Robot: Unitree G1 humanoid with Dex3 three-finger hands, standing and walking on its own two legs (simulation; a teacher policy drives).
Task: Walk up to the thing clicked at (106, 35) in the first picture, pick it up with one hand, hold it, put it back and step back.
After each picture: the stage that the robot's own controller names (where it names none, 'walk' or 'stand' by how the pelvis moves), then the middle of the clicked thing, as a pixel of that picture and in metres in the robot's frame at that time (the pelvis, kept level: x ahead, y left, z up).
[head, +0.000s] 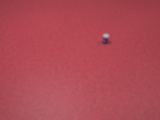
stand; (105, 39) +1.42 -0.25 -0.72
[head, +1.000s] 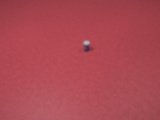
walk; (86, 46) +1.33 +0.07 -0.70
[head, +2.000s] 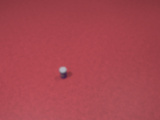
walk; (63, 73) +0.90 +0.25 -0.71
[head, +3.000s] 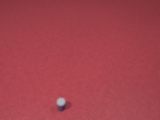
walk; (61, 104) +0.58 +0.19 -0.70
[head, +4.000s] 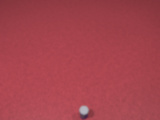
walk; (83, 112) +0.50 +0.01 -0.68
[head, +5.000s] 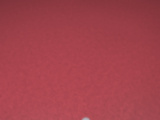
stand; out of the picture +0.44 -0.01 -0.72
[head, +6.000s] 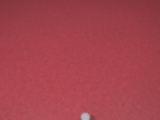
stand; (85, 119) +0.44 -0.01 -0.72
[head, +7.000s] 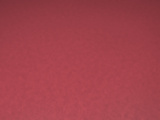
stand; out of the picture +0.39 -0.02 -0.73
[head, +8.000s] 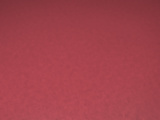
stand; out of the picture +0.41 -0.02 -0.73
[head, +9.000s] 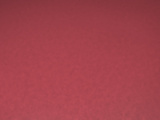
stand; out of the picture +0.40 -0.01 -0.73
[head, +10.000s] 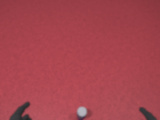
go down; (81, 113) +0.41 -0.03 -0.66
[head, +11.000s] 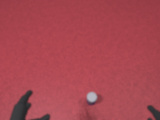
go down; (91, 99) +0.43 -0.02 -0.60
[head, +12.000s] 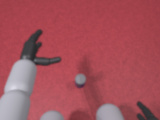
go down; (80, 81) +0.47 -0.03 -0.52
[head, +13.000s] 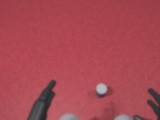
go down; (101, 91) +0.45 -0.04 -0.54
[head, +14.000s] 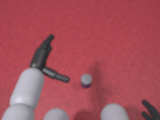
go down; (86, 81) +0.47 -0.04 -0.50
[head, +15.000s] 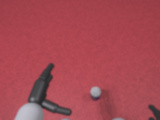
go down; (95, 94) +0.45 -0.03 -0.56
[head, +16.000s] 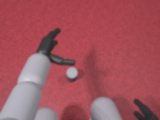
go down; (72, 75) +0.48 -0.03 -0.50
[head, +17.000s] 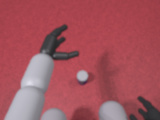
go down; (82, 78) +0.47 -0.02 -0.50
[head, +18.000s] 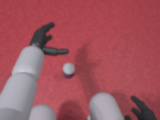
go down; (68, 71) +0.48 -0.03 -0.46
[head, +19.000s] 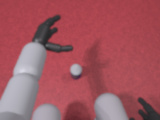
go down; (76, 72) +0.48 -0.03 -0.45
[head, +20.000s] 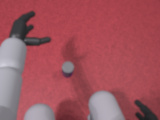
go down; (67, 69) +0.48 -0.03 -0.44
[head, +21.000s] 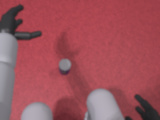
go down; (64, 67) +0.49 -0.03 -0.44
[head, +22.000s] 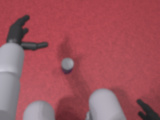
go down; (67, 66) +0.49 -0.03 -0.43
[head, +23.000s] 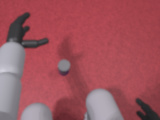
go down; (63, 68) +0.49 -0.03 -0.44
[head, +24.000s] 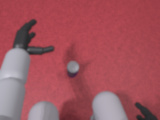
go down; (72, 69) +0.49 -0.03 -0.44
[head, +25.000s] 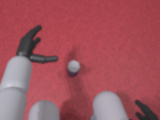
go down; (73, 69) +0.49 -0.03 -0.43
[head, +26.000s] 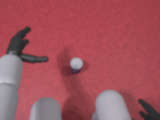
go down; (76, 66) +0.49 -0.03 -0.43
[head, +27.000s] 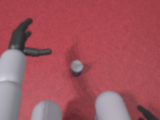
go down; (76, 69) +0.49 -0.03 -0.43
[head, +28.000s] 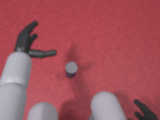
go down; (71, 70) +0.48 -0.03 -0.44
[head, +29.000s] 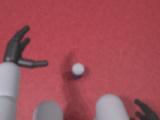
go down; (77, 71) +0.49 -0.03 -0.44
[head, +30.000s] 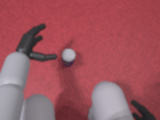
go down; (68, 58) +0.50 -0.03 -0.37
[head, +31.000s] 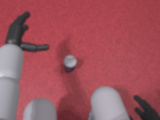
go down; (69, 64) +0.49 -0.03 -0.40
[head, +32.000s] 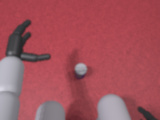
go down; (80, 71) +0.49 -0.04 -0.44
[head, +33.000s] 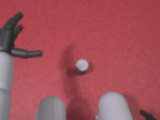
go down; (81, 67) +0.49 -0.03 -0.44
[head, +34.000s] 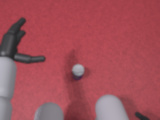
go down; (78, 72) +0.49 -0.03 -0.45
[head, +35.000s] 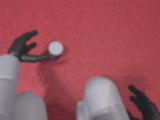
go down; (54, 51) +0.51 -0.02 -0.35
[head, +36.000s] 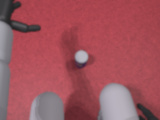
go down; (81, 60) +0.50 -0.04 -0.38
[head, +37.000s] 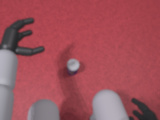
go down; (72, 67) +0.49 -0.03 -0.42
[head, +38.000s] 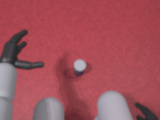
go down; (79, 68) +0.49 -0.04 -0.41
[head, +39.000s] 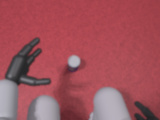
go down; (73, 64) +0.50 -0.03 -0.40
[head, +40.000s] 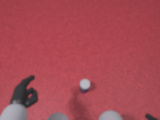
walk; (84, 86) +0.48 -0.03 -0.54
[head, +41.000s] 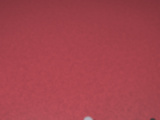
stand; out of the picture +0.42 -0.05 -0.66
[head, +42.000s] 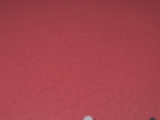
stand; out of the picture +0.41 -0.04 -0.66
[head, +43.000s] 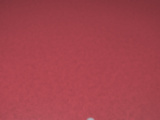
stand; out of the picture +0.42 -0.05 -0.71
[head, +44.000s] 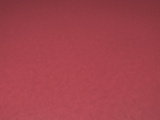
stand; out of the picture +0.42 -0.04 -0.73
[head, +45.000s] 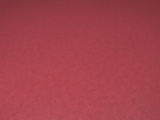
stand; out of the picture +0.41 -0.03 -0.73
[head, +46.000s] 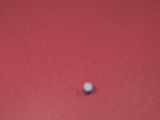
walk; (87, 89) +0.57 -0.02 -0.70
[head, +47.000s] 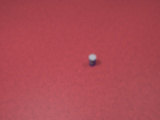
walk; (92, 60) +0.92 -0.02 -0.70
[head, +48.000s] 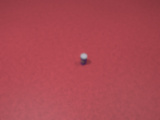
stand; (83, 59) +1.07 -0.02 -0.71
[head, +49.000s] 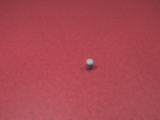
stand; (89, 65) +1.02 -0.03 -0.72
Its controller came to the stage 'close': yes
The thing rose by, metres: 0.00
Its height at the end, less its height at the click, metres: +0.00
